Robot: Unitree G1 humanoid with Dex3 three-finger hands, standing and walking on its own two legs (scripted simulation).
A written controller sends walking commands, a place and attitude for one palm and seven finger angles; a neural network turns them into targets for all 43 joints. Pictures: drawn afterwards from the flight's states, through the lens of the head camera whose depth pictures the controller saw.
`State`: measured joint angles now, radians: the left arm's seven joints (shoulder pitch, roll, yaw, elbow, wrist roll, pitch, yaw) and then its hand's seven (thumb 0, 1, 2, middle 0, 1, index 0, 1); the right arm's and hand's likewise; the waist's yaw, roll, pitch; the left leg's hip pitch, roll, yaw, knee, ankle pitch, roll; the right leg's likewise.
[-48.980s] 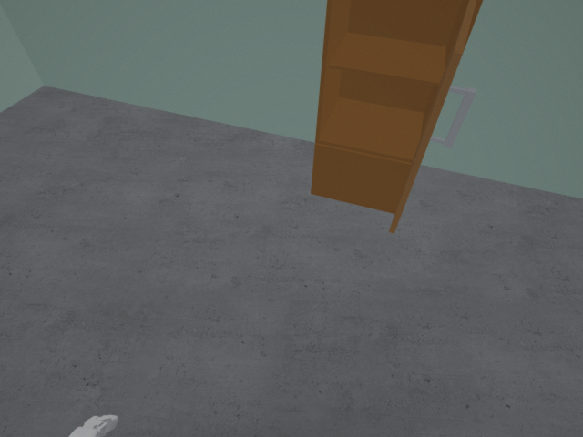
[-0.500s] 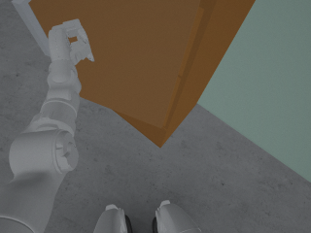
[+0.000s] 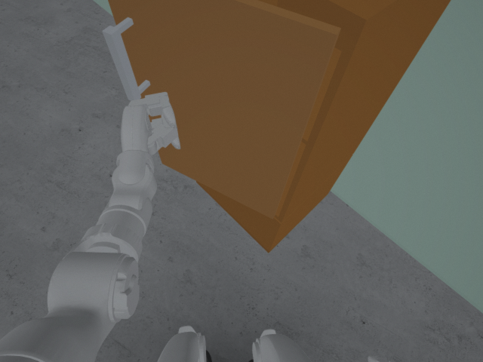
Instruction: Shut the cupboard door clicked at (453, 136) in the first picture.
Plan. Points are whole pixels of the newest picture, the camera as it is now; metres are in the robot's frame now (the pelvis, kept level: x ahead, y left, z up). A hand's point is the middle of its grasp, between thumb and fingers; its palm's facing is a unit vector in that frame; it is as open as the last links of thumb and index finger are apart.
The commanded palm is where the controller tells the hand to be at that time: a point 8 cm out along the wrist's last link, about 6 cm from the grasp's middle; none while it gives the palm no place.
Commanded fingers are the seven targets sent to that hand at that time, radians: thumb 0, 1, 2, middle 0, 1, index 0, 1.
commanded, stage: draw the hand back to the body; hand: left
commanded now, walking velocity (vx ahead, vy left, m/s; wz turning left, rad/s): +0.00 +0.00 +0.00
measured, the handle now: (130, 62) +0.67 +0.17 +0.07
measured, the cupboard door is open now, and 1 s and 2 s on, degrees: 18 18 18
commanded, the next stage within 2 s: step back with the hand held close in 1.64 s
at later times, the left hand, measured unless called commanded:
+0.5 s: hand (116, 156) +0.39 +0.15 +0.13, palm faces +0.00 -1.00 -0.03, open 3.1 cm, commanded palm +0.35 +0.20 +0.14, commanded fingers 0.00 0.90 0.90 -1.22 -1.41 -1.22 -1.41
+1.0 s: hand out of the picture +0.28 +0.24 +0.19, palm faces +0.27 -0.92 -0.28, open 4.2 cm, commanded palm +0.23 +0.29 +0.22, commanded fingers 0.00 0.90 0.90 -0.53 -0.66 -0.53 -0.66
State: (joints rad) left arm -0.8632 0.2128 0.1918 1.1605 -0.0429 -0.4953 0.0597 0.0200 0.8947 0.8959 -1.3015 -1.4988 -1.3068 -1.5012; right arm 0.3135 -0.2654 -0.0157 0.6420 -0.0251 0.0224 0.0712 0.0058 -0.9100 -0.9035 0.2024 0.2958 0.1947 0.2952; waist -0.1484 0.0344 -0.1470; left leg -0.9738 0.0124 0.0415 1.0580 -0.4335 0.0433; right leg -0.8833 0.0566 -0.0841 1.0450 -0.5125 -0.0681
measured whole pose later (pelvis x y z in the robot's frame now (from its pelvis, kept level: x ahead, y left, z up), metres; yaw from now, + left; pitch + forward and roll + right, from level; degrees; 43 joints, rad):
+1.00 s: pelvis +0.03 +0.02 +0.08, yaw +0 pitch -3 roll -1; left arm 0.22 0.30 0.13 -0.14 -0.08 -0.03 0.08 0.02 0.89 0.90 -0.79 -0.94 -0.80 -0.95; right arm 0.16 -0.22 0.07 0.54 0.04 0.02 -0.05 0.01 -0.91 -0.90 0.21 0.30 0.20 0.30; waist 0.05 0.07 -0.01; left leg -0.16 -0.05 0.06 0.43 -0.22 0.07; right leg -0.07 0.03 -0.03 0.39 -0.28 -0.03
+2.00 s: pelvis +0.02 +0.03 +0.08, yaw -1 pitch +0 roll -1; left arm 0.50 0.38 0.36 -0.36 -0.07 -0.15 0.11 0.02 0.89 0.89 -0.21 -0.30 -0.21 -0.30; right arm 0.19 -0.26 -0.01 0.60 0.02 0.01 -0.07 0.01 -0.91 -0.90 0.21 0.30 0.20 0.30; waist 0.02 0.08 -0.02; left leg -0.25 -0.03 0.08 0.47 -0.23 0.07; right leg -0.17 0.04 -0.02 0.43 -0.27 -0.02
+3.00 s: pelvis -0.10 +0.06 +0.06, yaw +1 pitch +2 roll -5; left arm 0.51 0.46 0.49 -0.51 -0.04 -0.27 0.14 0.02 0.88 0.89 -0.21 -0.30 -0.22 -0.30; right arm 0.22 -0.20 0.00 0.62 -0.02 -0.08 -0.06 0.01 -0.90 -0.90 0.21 0.30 0.20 0.30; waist -0.01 0.02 -0.02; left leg -0.52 0.01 0.07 0.57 -0.09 0.13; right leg -0.31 0.10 0.01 0.79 -0.43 0.00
